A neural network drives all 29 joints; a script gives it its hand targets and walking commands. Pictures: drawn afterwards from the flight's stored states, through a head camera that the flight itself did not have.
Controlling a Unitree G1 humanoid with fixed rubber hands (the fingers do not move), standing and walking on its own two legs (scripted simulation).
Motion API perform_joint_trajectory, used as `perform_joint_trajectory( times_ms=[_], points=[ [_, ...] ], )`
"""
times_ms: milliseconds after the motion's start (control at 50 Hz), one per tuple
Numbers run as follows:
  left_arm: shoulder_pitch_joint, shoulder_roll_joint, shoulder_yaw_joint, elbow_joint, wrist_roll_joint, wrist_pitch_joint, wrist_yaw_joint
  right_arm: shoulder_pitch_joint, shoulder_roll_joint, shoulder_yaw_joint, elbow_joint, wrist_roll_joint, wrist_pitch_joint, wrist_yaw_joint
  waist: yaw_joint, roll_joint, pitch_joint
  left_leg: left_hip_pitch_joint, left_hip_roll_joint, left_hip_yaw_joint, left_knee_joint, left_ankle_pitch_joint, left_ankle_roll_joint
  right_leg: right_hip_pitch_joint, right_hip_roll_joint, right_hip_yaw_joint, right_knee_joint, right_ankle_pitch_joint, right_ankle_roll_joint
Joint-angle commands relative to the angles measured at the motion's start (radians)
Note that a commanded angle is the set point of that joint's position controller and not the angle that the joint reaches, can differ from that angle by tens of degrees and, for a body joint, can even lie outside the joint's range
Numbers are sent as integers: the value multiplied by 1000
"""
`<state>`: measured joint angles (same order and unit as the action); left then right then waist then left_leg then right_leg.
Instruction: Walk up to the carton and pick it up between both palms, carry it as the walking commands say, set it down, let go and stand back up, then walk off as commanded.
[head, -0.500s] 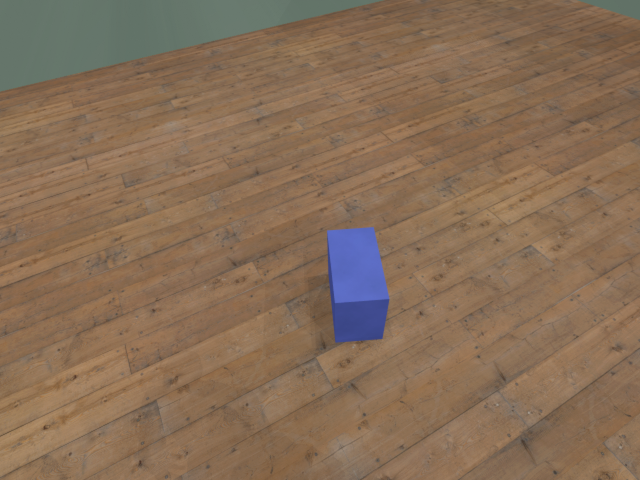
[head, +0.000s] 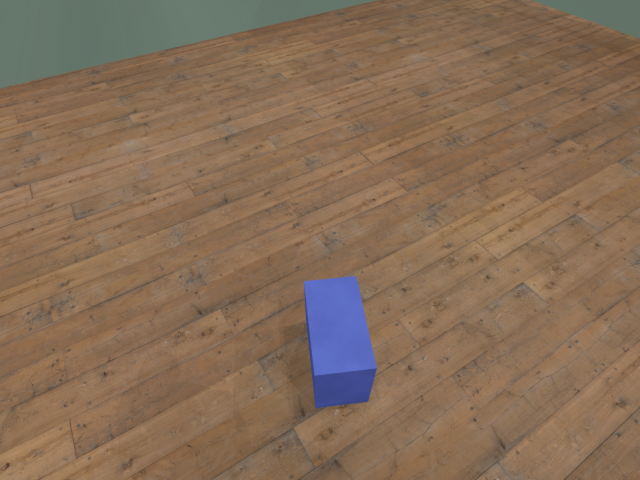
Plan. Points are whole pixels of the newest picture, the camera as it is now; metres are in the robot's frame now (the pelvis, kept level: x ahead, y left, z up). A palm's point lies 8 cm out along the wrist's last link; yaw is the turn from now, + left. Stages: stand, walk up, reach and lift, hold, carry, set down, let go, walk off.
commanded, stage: walk up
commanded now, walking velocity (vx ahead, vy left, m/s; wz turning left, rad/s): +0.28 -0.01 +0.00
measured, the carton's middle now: (336, 341) +0.62 -0.02 -0.64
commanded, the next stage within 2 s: none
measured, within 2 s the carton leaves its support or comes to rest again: neither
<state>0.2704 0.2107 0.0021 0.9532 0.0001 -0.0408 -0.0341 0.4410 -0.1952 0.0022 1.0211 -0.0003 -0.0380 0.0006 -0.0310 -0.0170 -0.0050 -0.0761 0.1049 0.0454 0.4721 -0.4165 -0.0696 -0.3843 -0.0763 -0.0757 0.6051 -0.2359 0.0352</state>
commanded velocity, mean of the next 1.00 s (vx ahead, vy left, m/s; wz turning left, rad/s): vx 0.11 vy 0.00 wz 0.00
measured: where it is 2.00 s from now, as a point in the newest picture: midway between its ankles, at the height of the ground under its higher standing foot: outside the picture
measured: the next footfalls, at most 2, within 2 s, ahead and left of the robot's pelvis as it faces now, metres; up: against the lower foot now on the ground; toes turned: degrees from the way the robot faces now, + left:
left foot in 0.26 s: +0.12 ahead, +0.11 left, +0.00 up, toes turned +3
right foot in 0.54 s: +0.16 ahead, -0.13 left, +0.00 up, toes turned -5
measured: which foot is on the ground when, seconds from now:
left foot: down 0.00-0.00, up 0.02-0.24, down 0.26-1.00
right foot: down 0.00-0.28, up 0.30-0.52, down 0.54-1.00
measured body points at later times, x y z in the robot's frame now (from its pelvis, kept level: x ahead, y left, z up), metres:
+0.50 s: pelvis +0.13 +0.00 +0.01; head +0.13 +0.01 +0.46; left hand +0.18 +0.24 -0.14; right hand +0.16 -0.24 -0.13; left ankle +0.07 +0.13 -0.73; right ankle +0.08 -0.13 -0.70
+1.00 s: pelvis +0.12 -0.01 +0.01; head +0.13 +0.00 +0.46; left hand +0.17 +0.23 -0.14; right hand +0.18 -0.25 -0.14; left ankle +0.08 +0.11 -0.73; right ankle +0.12 -0.13 -0.73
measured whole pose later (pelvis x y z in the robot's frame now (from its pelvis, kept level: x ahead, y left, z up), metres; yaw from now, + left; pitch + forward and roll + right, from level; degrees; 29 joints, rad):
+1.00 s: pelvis +0.12 -0.01 +0.01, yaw +0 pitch +1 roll +0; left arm 0.27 0.20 0.00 0.96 0.00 -0.01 0.02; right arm 0.22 -0.20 0.00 1.02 0.00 0.01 -0.02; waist 0.00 -0.02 -0.01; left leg -0.18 0.01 0.05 0.49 -0.32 -0.01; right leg -0.26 -0.06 -0.08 0.53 -0.27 0.01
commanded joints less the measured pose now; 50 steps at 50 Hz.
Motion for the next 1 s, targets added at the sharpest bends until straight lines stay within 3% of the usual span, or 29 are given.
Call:
perform_joint_trajectory(
  times_ms=[0, 20, 40, 100, 160, 200, 220, 240, 260, 280, 300, 340, 360, 420, 440, 460, 500, 520, 560, 580, 620, 660, 700, 740, 780, 880, 900, 940, 980],
  points=[
    [315, 284, 93, 57, 26, -36, 31, -77, -99, -56, -84, -14, -19, -9, 138, -267, -158, -351, -66, 30, 507, -144, 41, 538, -292, 340, -233, 528, -80],
    [358, 278, 93, 73, 30, -35, 34, -97, -85, -52, -100, -11, -7, -11, 163, -307, -116, -491, -63, -18, 658, -235, 51, 566, -409, 493, -228, 751, -183],
    [312, 221, 79, 82, 32, -30, 44, -129, -99, -45, -103, -17, -7, -19, 131, -176, -70, -549, -30, -40, 677, -213, 44, 547, -386, 439, -212, 804, -233],
    [184, 167, 60, 55, 22, -26, 56, -182, -93, -44, -76, -16, 4, -5, 92, -135, -48, -461, 6, -24, 556, -99, 33, 409, -286, 268, -248, 657, -192],
    [90, 184, 72, 27, 28, -17, 55, -182, -93, -38, -82, -26, 10, 5, 63, -206, -47, -368, 7, -1, 333, -80, 22, 287, -244, 202, -284, 321, -185],
    [49, 186, 70, 20, 29, -4, 51, -183, -55, -32, -55, -22, 3, 13, 24, -146, -16, -211, -46, 88, 116, 41, 18, 161, -211, 148, -243, 275, -163],
    [5, 196, 69, 9, 24, -1, 51, -121, -45, -37, -33, -26, 6, 12, -6, -129, -45, -103, -84, 142, -20, 151, 7, 147, -171, 108, -162, 268, -143],
    [3, 145, 63, 19, 22, -1, 47, -5, -85, -44, 8, -21, -4, 6, -49, -158, -115, 81, -46, 67, -75, 253, 25, 110, -123, 78, -68, 199, -78],
    [11, 55, 40, -6, 9, -2, 43, 103, -123, -64, 41, -32, -16, -5, -82, 134, -167, 182, 140, -154, -190, 165, 62, 0, -18, -26, 150, -38, -14],
    [8, 54, 44, -41, 20, 4, 38, 51, -226, -81, 25, -41, -15, -7, -67, 368, -111, 205, 303, -406, -240, 390, 162, -200, 58, -32, 299, -338, 10],
    [-15, 68, 45, -37, 21, 19, 42, 3, -206, -69, 16, -39, -12, -4, -50, 267, 12, 143, 323, -383, -202, 515, 240, -256, 7, 33, 347, -391, 16],
    [-83, 66, 45, -53, 25, 19, 36, -82, -158, -59, 0, -33, -10, -8, -19, 115, 61, 117, 254, -303, -186, 672, 239, -262, 10, 22, 373, -326, -4],
    [-44, 42, 48, -22, 19, 16, 32, -69, -155, -55, 10, -30, -15, -8, -9, 188, 52, 148, 240, -264, -174, 775, 217, -247, -2, 26, 378, -278, -11],
    [-63, 70, 40, -45, 13, 17, 18, -138, -172, -61, -37, -27, -17, -8, 12, 200, 80, 52, 160, -146, -184, 754, 195, -124, 10, -17, 220, -193, -3],
    [-97, 68, 39, -66, 5, 16, 16, -166, -184, -61, -46, -30, -12, -10, 26, 285, 75, 93, 150, -118, -166, 736, 197, -110, 20, -6, 140, -209, -12],
    [-63, 34, 32, -57, 5, 12, 34, -166, -152, -45, -39, -36, 2, -23, 22, 182, 66, 91, 125, -77, -108, 930, 197, -20, 46, -30, 28, -183, -8],
    [64, 34, 11, 5, 4, 4, 53, -171, -150, -47, -24, 5, 11, -35, 42, 194, -65, 150, 116, -66, 25, 1195, 142, 144, 33, -20, -232, 99, -8],
    [122, 61, 16, 22, 0, 0, 51, -171, -152, -49, -27, 9, 10, -37, 72, 176, -126, 111, 62, -47, 61, 1035, 96, 260, -19, 14, -265, 408, -17],
    [156, 137, 36, 58, 7, -10, 51, -102, -38, -25, -48, 23, 24, -27, 50, -219, -172, -143, -89, 4, 169, 125, 40, 494, -218, 190, -129, 1319, -114],
    [200, 125, 40, 49, 9, -5, 54, -89, -20, -23, -50, 26, 38, -30, 63, -302, -117, -182, -101, -10, 234, -100, 23, 476, -286, 243, -150, 1434, -166],
    [145, 96, 24, 33, 7, 6, 75, -172, -51, -27, -56, 7, 58, -37, 71, -162, -78, -295, -97, -10, 280, -100, 38, 496, -252, 242, -168, 1281, -199],
    [140, 104, 20, 52, 9, 3, 77, -158, -38, -25, -37, 0, 60, -27, 51, -180, -77, -234, -91, -10, 176, -55, 49, 431, -227, 202, -170, 1168, -187],
    [37, 96, 28, 32, 9, 16, 77, -122, -23, -23, -28, 2, 52, -28, 6, -145, -64, -153, -65, -5, -24, 170, 50, 399, -190, 147, -145, 971, -141],
    [49, 94, 27, 13, 2, 36, 73, -142, -81, -29, -15, -8, 49, -30, 31, -30, -32, -32, 12, -38, -101, 527, 45, 243, -95, 107, -152, 553, -76],
    [78, 32, 11, 19, 1, 27, 66, -154, -87, -34, -29, -6, 43, -32, 43, 19, -42, 15, 37, -93, -94, 637, 70, 204, -41, 76, -200, 305, -52],
    [99, 52, 27, 11, -1, 34, 69, -203, -84, -39, -38, -5, 27, -36, 45, 92, -90, -16, 18, -67, -117, 575, 68, 279, -53, 89, -183, 341, -49],
    [87, 45, 23, 27, 2, 32, 66, -182, -61, -31, -21, 1, 33, -35, 40, 6, -59, -22, 13, -73, -115, 565, 69, 268, -55, 70, -199, 336, -39],
    [82, 49, 25, 23, 4, 35, 65, -168, -61, -25, -11, -2, 32, -31, 38, 3, -69, -33, -1, -65, -134, 437, 65, 253, -53, 83, -222, 299, -39],
    [110, 45, 17, 37, 7, 34, 59, -165, -86, -32, -20, -6, 37, -36, 31, 80, -44, -44, 7, -46, -112, 395, 74, 215, -69, 110, -232, 272, -54]
  ],
)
